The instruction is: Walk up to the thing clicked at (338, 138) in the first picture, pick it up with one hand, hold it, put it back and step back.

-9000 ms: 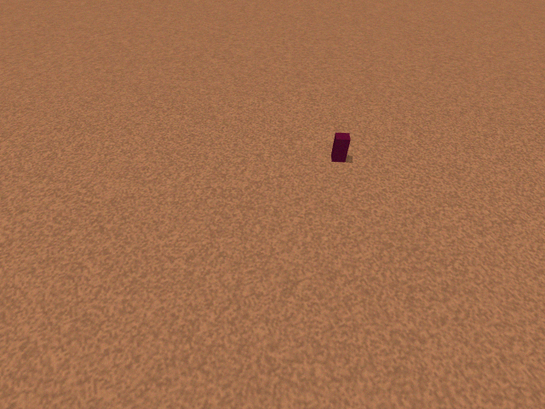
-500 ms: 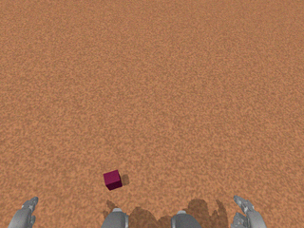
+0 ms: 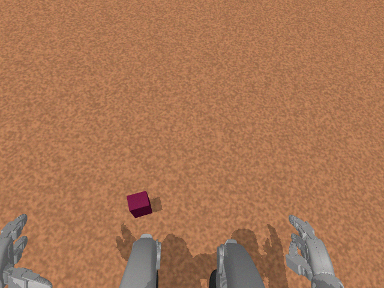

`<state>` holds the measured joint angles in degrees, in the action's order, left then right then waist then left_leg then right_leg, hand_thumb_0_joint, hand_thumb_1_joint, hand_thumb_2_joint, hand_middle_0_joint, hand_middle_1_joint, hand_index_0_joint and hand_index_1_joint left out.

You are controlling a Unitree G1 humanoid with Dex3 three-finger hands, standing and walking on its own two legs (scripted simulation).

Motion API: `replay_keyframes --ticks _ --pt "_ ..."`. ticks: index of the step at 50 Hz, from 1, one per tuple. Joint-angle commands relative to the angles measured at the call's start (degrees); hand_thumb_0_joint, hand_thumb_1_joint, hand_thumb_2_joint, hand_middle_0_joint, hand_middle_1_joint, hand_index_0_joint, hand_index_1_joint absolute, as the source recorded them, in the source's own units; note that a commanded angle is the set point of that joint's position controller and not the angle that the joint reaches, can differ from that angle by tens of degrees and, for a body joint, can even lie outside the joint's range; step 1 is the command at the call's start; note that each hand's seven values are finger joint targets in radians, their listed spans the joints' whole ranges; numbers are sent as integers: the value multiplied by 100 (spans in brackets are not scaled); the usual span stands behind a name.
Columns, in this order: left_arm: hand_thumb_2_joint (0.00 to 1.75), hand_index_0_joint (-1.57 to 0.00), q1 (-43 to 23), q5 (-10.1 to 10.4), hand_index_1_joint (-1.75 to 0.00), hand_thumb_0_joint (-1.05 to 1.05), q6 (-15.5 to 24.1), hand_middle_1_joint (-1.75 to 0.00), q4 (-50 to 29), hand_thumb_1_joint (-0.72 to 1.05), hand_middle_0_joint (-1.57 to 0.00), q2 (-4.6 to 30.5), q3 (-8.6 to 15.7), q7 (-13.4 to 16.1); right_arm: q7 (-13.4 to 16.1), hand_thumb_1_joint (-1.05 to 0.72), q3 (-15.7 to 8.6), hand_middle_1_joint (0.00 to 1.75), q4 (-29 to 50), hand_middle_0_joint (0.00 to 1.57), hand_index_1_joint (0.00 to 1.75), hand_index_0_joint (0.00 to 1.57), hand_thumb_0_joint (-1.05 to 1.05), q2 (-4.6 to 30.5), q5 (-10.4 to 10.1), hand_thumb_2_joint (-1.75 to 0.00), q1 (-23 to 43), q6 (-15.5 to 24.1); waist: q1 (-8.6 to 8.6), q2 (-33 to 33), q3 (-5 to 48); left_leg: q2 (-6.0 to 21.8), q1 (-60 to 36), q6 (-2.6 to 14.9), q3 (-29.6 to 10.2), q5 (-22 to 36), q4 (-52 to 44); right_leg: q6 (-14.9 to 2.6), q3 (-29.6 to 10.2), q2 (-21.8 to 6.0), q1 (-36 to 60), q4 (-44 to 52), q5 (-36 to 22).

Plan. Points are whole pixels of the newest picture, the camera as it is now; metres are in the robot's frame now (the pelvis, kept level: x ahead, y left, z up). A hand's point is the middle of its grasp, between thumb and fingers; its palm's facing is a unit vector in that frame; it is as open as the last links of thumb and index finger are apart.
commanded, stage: go down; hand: left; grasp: from the side
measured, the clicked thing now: (140, 205) +0.39 +0.19 -0.55
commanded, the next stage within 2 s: approach in 1.90 s
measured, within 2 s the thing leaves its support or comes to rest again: neither
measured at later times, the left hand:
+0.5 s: hand (42, 219) +0.27 +0.37 -0.17, palm faces +0.15 -0.97 -0.20, open 17.3 cm
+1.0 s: hand (44, 209) +0.30 +0.39 -0.21, palm faces +0.15 -0.98 -0.15, open 17.4 cm
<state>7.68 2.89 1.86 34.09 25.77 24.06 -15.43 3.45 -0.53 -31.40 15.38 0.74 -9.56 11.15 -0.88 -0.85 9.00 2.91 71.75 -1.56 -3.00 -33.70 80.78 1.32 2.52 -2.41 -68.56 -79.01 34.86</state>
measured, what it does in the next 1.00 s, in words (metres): lowers itself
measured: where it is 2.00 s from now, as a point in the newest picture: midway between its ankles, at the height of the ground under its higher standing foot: outside the picture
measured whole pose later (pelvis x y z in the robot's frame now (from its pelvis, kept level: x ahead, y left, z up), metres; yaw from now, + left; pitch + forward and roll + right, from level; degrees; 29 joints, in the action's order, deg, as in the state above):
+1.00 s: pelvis -0.06 +0.00 -0.19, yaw -4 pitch +33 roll -5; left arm -23.6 9.4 18.1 55.8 44.7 44.3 -37.8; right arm 2.8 3.0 -38.9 19.8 2.3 -4.9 10.3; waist -1.8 -1.4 7.7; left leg 2.8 113.9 -2.7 -7.8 -38.7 119.6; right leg 0.9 3.4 -1.0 -109.8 -116.9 39.8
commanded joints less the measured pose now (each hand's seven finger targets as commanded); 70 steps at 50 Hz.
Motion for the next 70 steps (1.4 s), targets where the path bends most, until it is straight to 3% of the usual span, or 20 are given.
replay_keyframes --ticks 1,4,7,8,9,12,21,26,30,33,34,35,38,50,58,60,62,63,65,70 --pt "0 -9 -765 268 -7 0 950 -7 -508 -55 -9 1821 890 -371 115 -92 -384 30 520 20 30 20 0 1015 -24 -90 -123 307 28 688 2217 -132 -1109 230 66 1476 -391 -255 -161 183 230 285 -1268" --pt "2 -8 -882 331 -8 0 1119 -7 21 -57 -9 1907 1078 -575 84 -90 -377 30 406 20 30 20 0 1089 -5 -90 -120 267 130 662 2525 -118 -915 215 -8 1492 -139 -277 -146 200 -64 -9 -1197" --pt "2 -8 -1019 355 -8 0 1215 -8 153 -58 -9 2292 1380 -731 55 -90 -400 30 319 20 30 20 0 1222 2 -90 -94 204 321 890 2765 -107 -896 184 -108 1537 -25 -323 -39 213 -421 -337 -1171" --pt "3 -8 -1108 380 -8 0 1241 -8 252 -60 -9 2226 1369 -802 33 -90 -436 30 233 20 30 20 0 1290 -1 -90 -154 181 285 895 2860 -94 -933 176 -170 1653 46 -335 24 223 -583 -494 -1246" --pt "4 -7 -1248 406 -8 0 1296 -8 166 -55 -8 2493 1553 -847 29 -90 -394 30 281 20 30 20 0 1249 9 -90 -86 167 319 860 3006 -122 -726 200 -107 1643 195 -326 -11 226 -515 -524 -1265" --pt "3 -7 -1727 507 -7 0 1423 -7 311 -55 -8 2584 1637 -970 30 -90 -364 30 194 20 30 20 0 1188 32 -90 -28 149 182 495 2758 -136 159 276 50 1069 568 -245 -232 216 -400 -438 -861" --pt "1 -8 -2909 619 -6 0 1864 -6 567 -51 -8 3263 1909 -1430 49 -91 -304 30 -105 20 30 20 0 1385 34 -90 -150 123 119 1001 2851 -75 534 228 -114 174 972 -322 -86 263 -1639 -1178 -159" --pt "0 -8 -2888 698 -4 0 1877 -5 920 -52 -8 3368 2042 -1655 54 -91 -252 30 -155 20 30 20 0 1488 20 -90 -164 114 165 986 2968 -73 675 224 -181 197 1180 -332 72 277 -1959 -1538 -209" --pt "0 -7 -3055 775 -3 0 1875 -3 901 -52 -7 3716 2279 -1758 57 -92 -214 30 -213 20 30 20 0 1553 17 -90 -221 108 209 986 3207 -83 813 233 -149 439 1457 -334 106 283 -1956 -1783 -382" --pt "1 -6 -3092 838 -3 0 1881 -4 1030 -51 -7 3665 2284 -1866 60 -92 -171 30 -268 20 30 20 0 1540 19 -90 -206 96 187 988 3135 -84 968 242 -130 551 1628 -351 138 296 -2125 -1942 -434" --pt "1 -7 -3143 835 -4 0 1894 -4 924 -53 -7 3818 2357 -1889 64 -92 -172 30 -255 20 30 20 0 1573 27 -91 -180 100 256 1119 3214 -82 909 236 -122 647 1678 -360 137 295 -2209 -2019 -506" --pt "1 -6 -3260 823 -3 0 1895 -3 1003 -53 -7 3811 2311 -1927 60 -92 -167 30 -287 20 30 20 0 1569 36 -91 -200 101 153 1093 3201 -86 998 238 -127 622 1758 -356 156 295 -2230 -2070 -480" --pt "1 -7 -3505 841 -4 0 1925 -4 1042 -52 -7 3905 2328 -2004 60 -92 -146 30 -281 20 30 20 0 1560 48 -91 -162 111 111 984 2993 -91 1381 263 -60 326 1893 -333 125 309 -2296 -2083 -265" --pt "2 -6 -3857 865 -4 0 1943 -4 1255 -51 -6 4276 2524 -2277 59 -93 -66 30 -357 20 30 20 0 1674 129 -91 -195 129 91 1105 3273 -87 1635 266 -8 443 2378 -337 190 325 -2482 -2540 -384" --pt "2 -5 -4010 883 -4 0 1896 -4 1187 -52 -6 4414 2582 -2308 20 -93 -42 30 -363 20 30 20 0 1719 111 -91 -230 90 109 1250 3261 -62 1678 239 -110 315 2448 -356 293 339 -2884 -2860 -322" --pt "3 -5 -4173 889 -5 0 1906 -5 1175 -52 -6 4438 2561 -2324 14 -92 -26 30 -354 20 30 20 0 1714 105 -91 -183 83 82 1290 3010 -52 1848 257 -132 60 2438 -356 306 341 -3051 -2889 -139" --pt "3 -5 -4096 906 -5 0 1894 -4 1259 -54 -6 4413 2597 -2330 6 -93 -24 30 -357 20 30 20 0 1717 114 -91 -202 81 92 1172 3156 -78 1860 270 -70 245 2588 -354 286 341 -2965 -2885 -267" --pt "3 -5 -4259 892 -4 0 1920 -4 1116 -54 -6 4578 2596 -2329 -2 -92 -19 30 -336 20 30 20 0 1728 106 -91 -189 77 93 1242 3106 -77 1938 273 -85 90 2549 -354 288 342 -3011 -2897 -137" --pt "3 -5 -4167 887 -5 0 1909 -5 1268 -54 -6 4500 2589 -2341 -7 -93 -26 30 -321 20 30 20 0 1735 101 -91 -189 74 83 1147 3015 -78 1995 287 -89 -85 2559 -340 304 348 -3081 -2879 -4" --pt "4 -5 -4222 928 -5 0 1905 -5 1236 -52 -6 4654 2661 -2364 -27 -92 11 30 -344 20 30 20 0 1723 107 -91 -235 60 86 1089 3164 -106 2166 300 21 142 2780 -327 230 341 -2891 -2877 -106"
